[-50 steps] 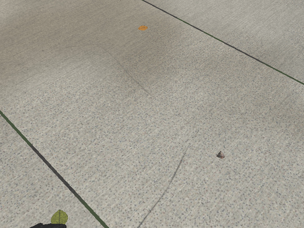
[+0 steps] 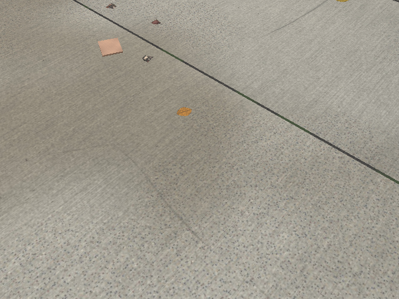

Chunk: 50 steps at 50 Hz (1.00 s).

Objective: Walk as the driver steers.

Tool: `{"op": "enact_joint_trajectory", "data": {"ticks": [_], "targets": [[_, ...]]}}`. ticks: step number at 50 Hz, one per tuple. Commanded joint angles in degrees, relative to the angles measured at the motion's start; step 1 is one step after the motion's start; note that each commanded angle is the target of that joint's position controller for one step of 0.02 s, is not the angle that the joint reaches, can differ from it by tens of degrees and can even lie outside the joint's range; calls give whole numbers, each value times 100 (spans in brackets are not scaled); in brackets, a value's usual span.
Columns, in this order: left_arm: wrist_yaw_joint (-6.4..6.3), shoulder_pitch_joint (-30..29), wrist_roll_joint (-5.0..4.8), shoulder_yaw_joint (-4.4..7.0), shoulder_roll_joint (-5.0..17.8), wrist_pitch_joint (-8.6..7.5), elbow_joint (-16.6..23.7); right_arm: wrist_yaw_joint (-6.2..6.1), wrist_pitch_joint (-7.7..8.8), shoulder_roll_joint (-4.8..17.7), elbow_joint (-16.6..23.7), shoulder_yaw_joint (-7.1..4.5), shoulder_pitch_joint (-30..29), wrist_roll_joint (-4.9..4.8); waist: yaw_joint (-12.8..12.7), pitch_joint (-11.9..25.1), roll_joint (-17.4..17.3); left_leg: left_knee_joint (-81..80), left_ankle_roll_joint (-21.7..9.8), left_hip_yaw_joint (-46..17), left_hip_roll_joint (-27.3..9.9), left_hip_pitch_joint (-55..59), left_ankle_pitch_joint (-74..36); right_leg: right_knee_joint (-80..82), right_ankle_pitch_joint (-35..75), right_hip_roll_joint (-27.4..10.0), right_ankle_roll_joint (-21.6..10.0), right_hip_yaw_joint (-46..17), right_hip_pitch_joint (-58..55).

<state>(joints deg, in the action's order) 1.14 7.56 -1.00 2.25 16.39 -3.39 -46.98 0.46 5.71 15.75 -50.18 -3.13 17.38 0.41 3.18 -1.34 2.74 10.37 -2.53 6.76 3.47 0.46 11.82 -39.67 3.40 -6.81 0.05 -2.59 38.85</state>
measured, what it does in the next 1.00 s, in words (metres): walks ahead, turning right: right foot, then left foot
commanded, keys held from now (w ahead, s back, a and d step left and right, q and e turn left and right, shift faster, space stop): w+e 0.38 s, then w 0.26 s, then no key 0.36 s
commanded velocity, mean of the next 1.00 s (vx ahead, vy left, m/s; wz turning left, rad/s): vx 0.41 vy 0.00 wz -0.30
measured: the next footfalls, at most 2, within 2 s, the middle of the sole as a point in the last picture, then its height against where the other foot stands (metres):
right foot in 0.16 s outside the picture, level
left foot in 0.66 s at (200, 267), level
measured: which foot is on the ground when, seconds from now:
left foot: down 0.00-0.18, up 0.20-0.64, down 0.66-1.00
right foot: up 0.00-0.14, down 0.16-0.68, up 0.70-1.00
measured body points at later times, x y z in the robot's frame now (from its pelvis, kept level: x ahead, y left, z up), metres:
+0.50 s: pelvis +0.29 -0.07 +0.00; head +0.32 -0.10 +0.45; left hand +0.42 +0.19 -0.10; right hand +0.42 -0.37 -0.09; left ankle +0.51 +0.07 -0.69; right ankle +0.23 -0.14 -0.74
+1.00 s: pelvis +0.52 -0.08 +0.00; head +0.56 -0.08 +0.45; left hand +0.74 +0.12 -0.11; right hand +0.53 -0.36 -0.13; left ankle +0.56 +0.00 -0.74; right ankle +0.54 -0.25 -0.72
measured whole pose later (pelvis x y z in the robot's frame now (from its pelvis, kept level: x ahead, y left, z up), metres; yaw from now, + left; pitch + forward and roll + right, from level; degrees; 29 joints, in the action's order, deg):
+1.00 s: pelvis +0.52 -0.08 +0.00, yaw -17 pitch +1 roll +1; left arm -1.6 9.0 0.1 2.6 15.3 0.4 -41.9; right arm 1.3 3.4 13.5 -48.9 -1.4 11.5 0.6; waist 1.9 -2.9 2.1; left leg 21.1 -3.3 1.9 3.3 -12.4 9.8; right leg -38.4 -12.3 -3.2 3.0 -4.4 26.2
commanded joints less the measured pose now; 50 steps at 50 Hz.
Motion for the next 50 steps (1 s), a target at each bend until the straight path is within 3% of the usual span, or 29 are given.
{"op": "enact_joint_trajectory", "data": {"ticks": [1,3,5,6,7,8,9,10,11,12,13,14,15,18,23,27,30,32,33,34,35,36,37,38,39,41,44,47,50], "targets": [[87,-631,-17,36,286,-75,563,-59,8,970,187,-239,32,-61,110,-323,-498,-413,-774,-252,-1720,-141,-1317,443,210,104,-116,104,-117],[160,-775,-6,52,326,-71,719,-83,-84,1005,135,-269,70,-100,96,-352,-509,-137,-676,-182,-1894,366,-1625,590,-248,157,-259,165,69],[227,-670,0,108,435,-62,824,-130,-187,1121,161,-313,-35,-124,-63,-222,-622,410,-542,-46,-1970,655,-2872,633,-871,350,-434,411,-180],[236,-380,3,180,556,-44,811,-162,-239,1204,203,-338,-115,-122,-245,32,-722,950,-454,61,-1943,697,-3912,603,-1158,554,-541,610,-657],[224,334,-7,313,746,-27,663,-199,-307,1210,252,-337,-219,-114,-655,451,-688,1958,-308,260,-1782,510,-4616,769,-1114,821,-688,790,-1608],[153,1298,-33,521,1132,0,421,-248,-329,1071,339,-271,-138,-67,-1055,1006,-426,3367,-91,393,-1511,-336,-4154,840,-941,847,-922,464,-3147],[52,1802,-36,703,1802,45,388,-205,-214,519,620,-79,295,71,-866,1631,830,5564,305,405,-749,-2696,-1134,1012,-1459,-550,-1799,-2161,-5250],[82,1751,-54,614,1691,-2,528,-119,19,386,686,24,217,37,-798,2334,1027,6690,391,-813,55,-4014,2210,2074,-2065,-1266,-2432,-4614,-6157],[89,1652,-10,493,1269,-42,541,-19,185,822,800,-85,-304,-193,-998,1836,587,6944,244,-1309,-335,-4661,1914,2239,-2180,-1140,-2117,-3970,-5943],[73,1404,-5,442,1060,-68,571,5,278,841,888,-68,-594,-249,-902,1200,247,6622,126,-1199,-595,-4729,1413,2230,-1854,-903,-1888,-3126,-5191],[65,1026,4,398,920,-68,650,-35,304,817,880,-82,-685,-136,-657,760,-179,6071,125,-1151,-823,-4467,1027,2282,-1352,-674,-1718,-2538,-4320],[51,733,45,330,729,-67,757,-73,258,890,862,-141,-679,-31,-454,537,-162,5636,162,-1153,-982,-4042,777,2413,-791,-485,-1624,-2131,-3662],[33,588,90,313,696,-58,848,-70,184,872,878,-158,-613,3,-312,468,-16,5462,222,-1162,-1019,-3730,639,2549,-482,-382,-1645,-2003,-3248],[-62,664,47,377,872,-84,874,-94,30,663,956,-127,-614,61,-224,360,-7,4758,494,-1019,-957,-3569,211,2736,212,-195,-1716,-1531,-2708],[-190,1062,1,365,854,-46,716,-24,67,365,1183,-2,-1523,17,-630,178,154,2620,627,-859,-686,-3193,-1724,2735,-215,176,-1291,-899,-2534],[-181,1470,-9,356,868,-23,500,90,152,485,1363,-16,-2028,-64,-859,-16,192,1973,435,-909,-592,-3246,-1879,2513,-492,-159,-1250,-1231,-3120],[-204,1547,13,378,915,41,410,143,202,629,1419,-66,-1976,-57,-757,-62,277,1730,174,-913,-548,-3331,-1169,2141,30,-480,-1160,-1536,-3798],[-211,1381,14,377,922,88,429,123,229,780,1278,-156,-1362,-48,-381,200,351,1472,-71,-678,-351,-2492,-891,1503,1356,-338,-1005,-1423,-3923],[-209,1283,54,313,782,99,489,96,251,989,1122,-247,-681,38,-39,753,236,1525,-303,-796,-535,-1343,-1413,523,1894,18,-808,-1158,-3670],[-228,1368,178,206,539,87,647,79,261,1352,1061,-316,132,169,187,1653,-438,1878,-747,-1875,-1552,339,-2627,-1116,573,519,-528,-867,-2643],[-218,2245,66,108,167,21,552,130,182,1499,837,-380,451,153,-115,2246,-2184,1496,-1692,-4118,-2687,1921,-2874,-2994,-3590,1430,-89,-541,-741],[-217,2075,27,193,710,-1,442,159,149,984,884,-244,475,-46,71,2009,-1438,1265,-1565,-4305,-2637,1750,-2551,-3571,-3962,1213,-37,-1029,-263],[-217,1484,-28,260,893,20,550,144,117,761,954,-167,64,-54,100,1296,-925,1302,-1355,-3370,-2463,1077,-3029,-3653,-3589,1014,20,-945,-59],[-233,1115,27,250,855,52,629,149,90,635,1001,-99,-304,-2,-24,918,-479,1255,-1228,-2713,-2194,399,-3824,-3412,-3308,775,95,-696,-183],[-237,937,102,264,788,86,698,151,72,527,981,-54,-539,1,-176,646,-388,1151,-1157,-2335,-2010,-136,-4205,-2990,-3107,568,142,-535,-307],[-234,1124,88,218,465,192,667,154,69,385,890,15,-757,58,-458,625,-741,892,-1049,-1817,-1659,-812,-4453,-2174,-2782,361,220,-374,-1024],[-281,1119,103,131,198,283,662,104,11,628,747,-43,-975,64,-567,797,-938,787,-1096,-1307,-1505,-1175,-4883,-921,-2320,367,363,-130,-1672],[-298,865,107,144,287,337,650,51,-116,766,590,-72,-911,10,-440,956,-912,728,-1006,-1134,-1467,-1189,-4293,-142,-1453,413,354,-24,-2142],[-301,536,119,187,373,395,697,49,-208,710,436,-32,-892,-1,-357,717,-850,713,-936,-1247,-1486,-1296,-2900,422,-1262,410,244,-28,-2361]]}}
